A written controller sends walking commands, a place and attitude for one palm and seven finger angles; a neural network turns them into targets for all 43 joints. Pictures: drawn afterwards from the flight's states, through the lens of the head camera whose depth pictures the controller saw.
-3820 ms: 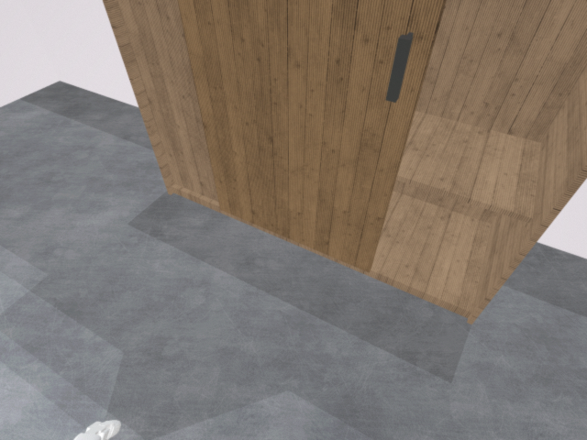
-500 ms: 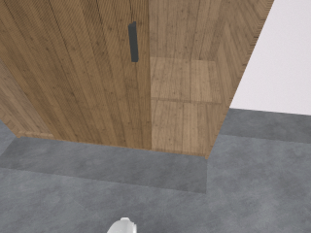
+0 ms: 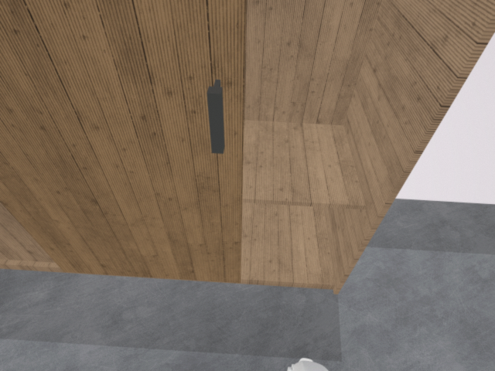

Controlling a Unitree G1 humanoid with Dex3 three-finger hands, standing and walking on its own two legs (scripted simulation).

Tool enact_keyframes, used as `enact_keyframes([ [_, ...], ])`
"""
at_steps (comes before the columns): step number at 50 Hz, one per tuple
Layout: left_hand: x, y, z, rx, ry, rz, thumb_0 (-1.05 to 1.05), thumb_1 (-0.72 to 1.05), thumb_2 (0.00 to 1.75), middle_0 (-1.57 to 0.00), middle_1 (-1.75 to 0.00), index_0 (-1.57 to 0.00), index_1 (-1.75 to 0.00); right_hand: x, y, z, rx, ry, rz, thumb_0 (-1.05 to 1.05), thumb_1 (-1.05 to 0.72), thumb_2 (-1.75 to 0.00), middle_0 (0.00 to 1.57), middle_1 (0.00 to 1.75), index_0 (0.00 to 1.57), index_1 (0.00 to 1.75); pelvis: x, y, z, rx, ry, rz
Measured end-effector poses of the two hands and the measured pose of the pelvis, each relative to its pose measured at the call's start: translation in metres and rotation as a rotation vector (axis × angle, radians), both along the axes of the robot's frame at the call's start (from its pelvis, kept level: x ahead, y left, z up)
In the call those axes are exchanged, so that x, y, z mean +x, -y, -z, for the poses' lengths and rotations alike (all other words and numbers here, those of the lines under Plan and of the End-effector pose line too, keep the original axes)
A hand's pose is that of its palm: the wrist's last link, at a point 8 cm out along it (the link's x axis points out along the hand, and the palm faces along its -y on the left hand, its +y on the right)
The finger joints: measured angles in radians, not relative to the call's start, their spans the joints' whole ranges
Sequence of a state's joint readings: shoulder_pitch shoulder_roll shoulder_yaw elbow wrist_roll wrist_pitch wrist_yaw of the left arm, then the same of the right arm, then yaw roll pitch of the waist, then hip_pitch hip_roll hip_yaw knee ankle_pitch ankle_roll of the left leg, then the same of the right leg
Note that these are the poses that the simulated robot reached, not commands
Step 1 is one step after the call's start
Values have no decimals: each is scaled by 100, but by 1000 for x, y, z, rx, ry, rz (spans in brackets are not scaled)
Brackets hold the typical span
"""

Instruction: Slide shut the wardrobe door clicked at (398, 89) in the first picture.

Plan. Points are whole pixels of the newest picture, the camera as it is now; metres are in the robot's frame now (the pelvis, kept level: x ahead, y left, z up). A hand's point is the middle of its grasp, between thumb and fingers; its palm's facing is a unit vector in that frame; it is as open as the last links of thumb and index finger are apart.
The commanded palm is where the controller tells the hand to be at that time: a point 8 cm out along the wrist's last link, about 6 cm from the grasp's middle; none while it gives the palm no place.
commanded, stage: take the last steps up to it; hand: left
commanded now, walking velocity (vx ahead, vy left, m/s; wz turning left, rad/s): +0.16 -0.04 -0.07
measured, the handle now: (217, 116) +0.57 +0.10 +0.12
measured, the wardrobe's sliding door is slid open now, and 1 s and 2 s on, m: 0.40 0.40 0.40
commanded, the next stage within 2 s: come to a stop and stand still in 0.02 s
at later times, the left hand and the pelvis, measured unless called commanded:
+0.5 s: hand (159, 370) +0.16 +0.17 -0.17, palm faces +0.05 -0.97 -0.25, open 7.3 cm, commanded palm none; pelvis +0.08 -0.01 -0.01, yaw +0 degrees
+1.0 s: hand out of the picture +0.03 +0.22 -0.18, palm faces +0.02 -0.98 -0.18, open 7.4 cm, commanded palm none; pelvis +0.06 +0.03 +0.01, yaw -2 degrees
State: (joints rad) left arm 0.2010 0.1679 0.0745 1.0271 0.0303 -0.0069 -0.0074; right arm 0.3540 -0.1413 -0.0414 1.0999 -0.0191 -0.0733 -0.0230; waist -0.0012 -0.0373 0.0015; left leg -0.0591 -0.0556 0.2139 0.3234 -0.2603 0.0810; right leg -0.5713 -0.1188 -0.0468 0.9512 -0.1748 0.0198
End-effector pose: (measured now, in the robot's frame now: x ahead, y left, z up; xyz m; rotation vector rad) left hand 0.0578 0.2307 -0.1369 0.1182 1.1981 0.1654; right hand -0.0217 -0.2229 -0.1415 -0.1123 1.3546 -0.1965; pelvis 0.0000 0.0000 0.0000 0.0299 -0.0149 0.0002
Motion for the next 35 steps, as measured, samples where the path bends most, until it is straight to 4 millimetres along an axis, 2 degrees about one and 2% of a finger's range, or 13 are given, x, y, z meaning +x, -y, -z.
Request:
enact_keyframes([
  [5, 65, 18, -1, 6, 21, 67, 0, 91, 90, -20, -30, -20, -29, -12, -12, 9, 59, -119, 59, 0, -91, -90, 20, 30, 20, 30, 37, 9, 4, 0, 1, 12],
  [9, 108, 39, 7, 11, 37, 107, 0, 91, 90, -20, -30, -20, -30, -11, -12, 20, 100, -212, 101, 0, -91, -90, 20, 30, 20, 30, 70, 25, 15, -2, -2, 23],
  [12, 121, 54, 9, 9, 40, 101, 0, 91, 89, -20, -30, -20, -30, 4, -5, 22, 108, -248, 108, 0, -90, -90, 20, 30, 20, 30, 86, 33, 16, -25, 1, 10],
  [15, 125, 56, 4, 18, 42, 51, -1, 93, 89, -20, -30, -20, -30, 34, 5, 20, 92, -228, 90, 0, -90, -90, 20, 30, 20, 30, 94, 36, 11, -21, -1, -6],
  [20, 119, 39, -3, 53, 16, 23, -3, 94, 89, -21, -30, -20, -30, 98, 21, 19, 53, -121, 26, 0, -90, -90, 20, 30, 20, 30, 91, 31, 5, -18, -13, -11],
  [23, 106, 23, -3, 66, -18, 15, -2, 93, 89, -21, -30, -20, -30, 133, 25, 16, 26, -31, -8, 0, -91, -90, 20, 30, 20, 30, 85, 21, 4, -19, -19, -8],
  [26, 91, 4, 0, 69, -43, 3, -1, 92, 89, -21, -30, -20, -30, 159, 22, 10, -5, 50, -40, 0, -91, -90, 20, 30, 20, 30, 78, 8, 6, -24, -21, -6],
  [30, 70, -24, 14, 53, -60, -18, -1, 91, 89, -21, -30, -20, -30, 175, 8, 1, -49, 138, -75, 0, -91, -90, 20, 30, 20, 30, 71, -12, 12, -44, -18, -5],
  [32, 59, -36, 24, 37, -73, -34, 0, 91, 89, -20, -30, -20, -30, 172, -3, -3, -68, 163, -84, 0, -91, -90, 20, 30, 20, 30, 69, -22, 16, -48, -13, -8],
  [35, 40, -46, 24, 11, -114, -53, 0, 91, 89, -20, -30, -20, -30, 158, -22, -15, -74, 140, -102, 0, -91, -90, 20, 30, 20, 30, 69, -31, 7, -53, -7, -11],
])
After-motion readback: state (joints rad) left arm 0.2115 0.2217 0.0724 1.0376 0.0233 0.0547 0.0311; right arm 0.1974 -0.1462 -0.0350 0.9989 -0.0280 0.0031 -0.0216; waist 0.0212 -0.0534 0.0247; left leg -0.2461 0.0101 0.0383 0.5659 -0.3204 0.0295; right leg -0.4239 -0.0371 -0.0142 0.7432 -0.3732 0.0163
